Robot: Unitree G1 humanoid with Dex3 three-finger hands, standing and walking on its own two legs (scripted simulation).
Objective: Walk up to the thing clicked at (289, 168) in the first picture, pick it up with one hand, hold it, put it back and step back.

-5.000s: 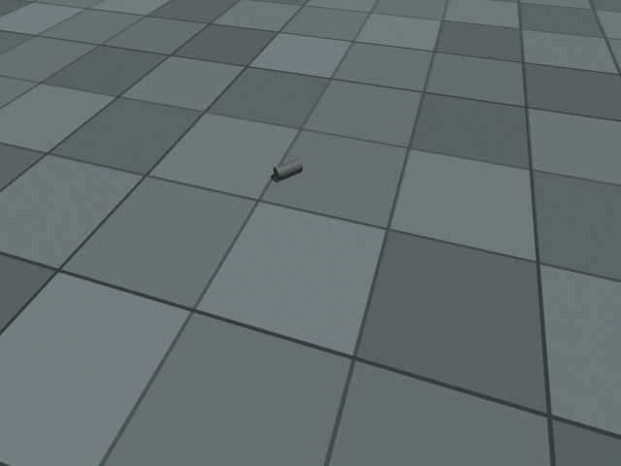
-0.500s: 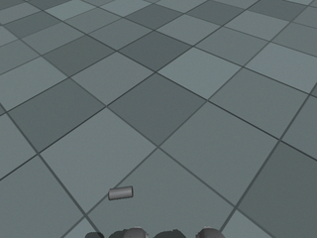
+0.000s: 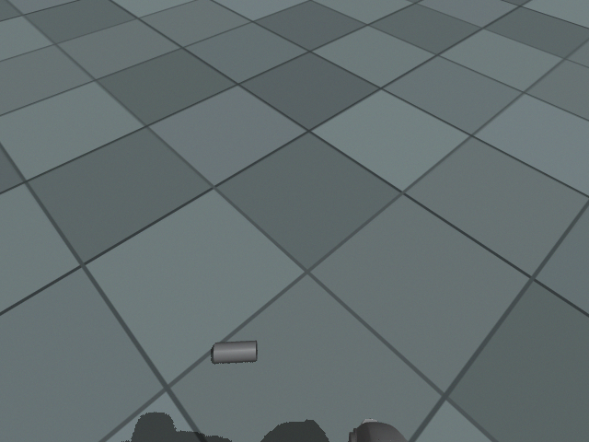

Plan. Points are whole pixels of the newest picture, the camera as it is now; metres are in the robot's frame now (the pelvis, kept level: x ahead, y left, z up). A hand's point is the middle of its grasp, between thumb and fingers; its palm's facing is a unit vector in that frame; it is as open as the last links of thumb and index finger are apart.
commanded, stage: walk up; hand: left
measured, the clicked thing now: (236, 351) +0.48 +0.21 -0.71
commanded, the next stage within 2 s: none
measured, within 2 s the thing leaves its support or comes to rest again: neither
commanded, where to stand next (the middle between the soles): +0.09 +0.00 m, yaw -2 degrees
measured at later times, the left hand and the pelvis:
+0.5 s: hand out of the picture +0.12 +0.26 -0.13, palm faces -0.05 -0.94 -0.35, open 7.4 cm; pelvis +0.01 +0.00 +0.03, yaw -1 degrees
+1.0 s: hand out of the picture +0.12 +0.24 -0.12, palm faces -0.06 -0.94 -0.33, open 7.4 cm; pelvis +0.02 -0.01 +0.04, yaw -2 degrees
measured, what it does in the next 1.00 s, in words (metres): steps on the spot: right foot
